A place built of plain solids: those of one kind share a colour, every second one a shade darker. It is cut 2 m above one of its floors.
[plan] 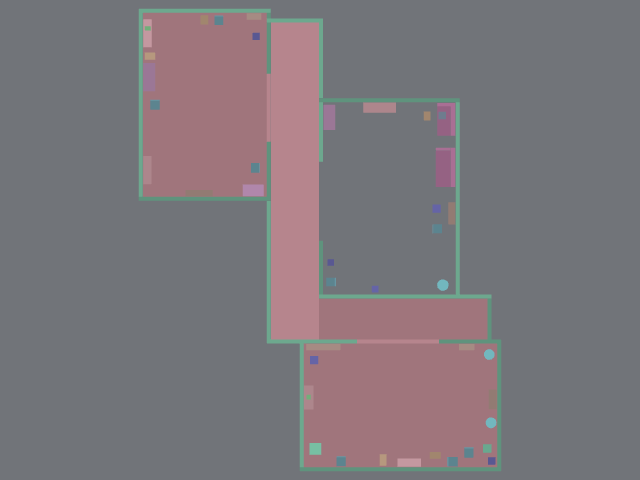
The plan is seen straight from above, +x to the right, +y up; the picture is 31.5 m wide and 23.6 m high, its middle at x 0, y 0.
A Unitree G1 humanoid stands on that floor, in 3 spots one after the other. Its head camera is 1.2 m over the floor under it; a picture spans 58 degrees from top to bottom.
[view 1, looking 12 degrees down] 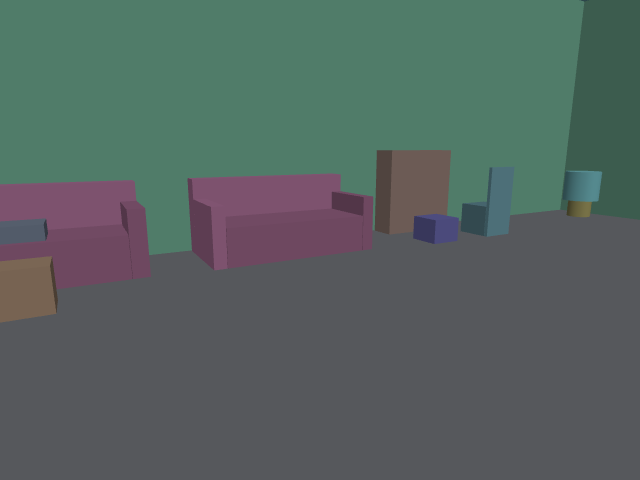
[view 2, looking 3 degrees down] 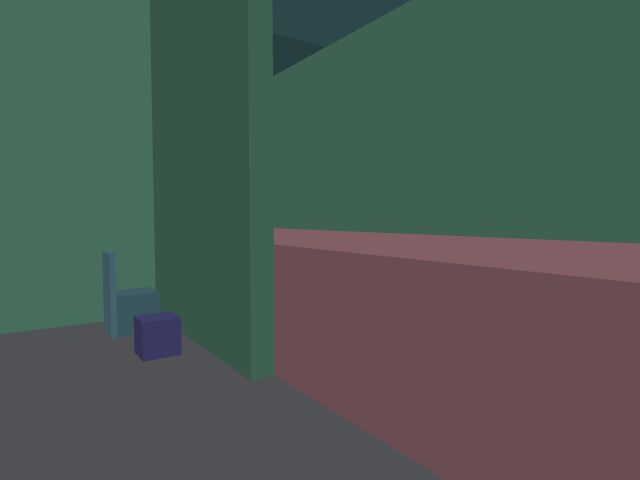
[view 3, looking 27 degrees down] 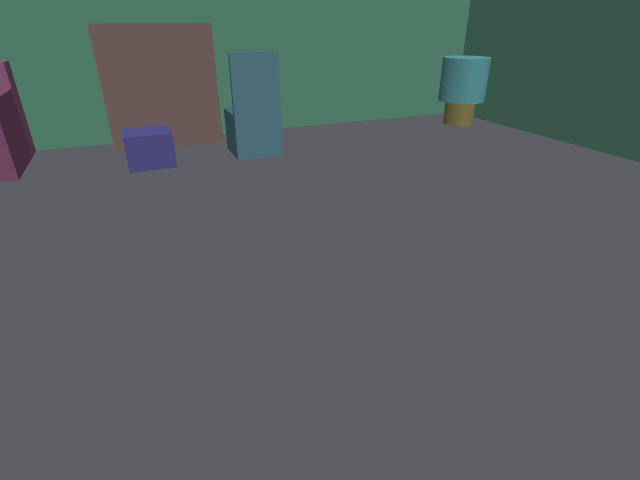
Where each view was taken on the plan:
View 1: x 1.52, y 5.64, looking -29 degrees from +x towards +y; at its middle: sofa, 4.87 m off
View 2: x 1.52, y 2.80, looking -125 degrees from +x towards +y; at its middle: floor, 3.87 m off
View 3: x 1.52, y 1.64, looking -23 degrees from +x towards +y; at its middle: ground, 2.64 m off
